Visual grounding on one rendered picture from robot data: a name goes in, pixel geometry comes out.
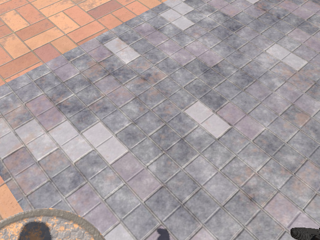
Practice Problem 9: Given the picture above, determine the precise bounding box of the robot right hand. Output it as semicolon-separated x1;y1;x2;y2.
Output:
290;227;320;240

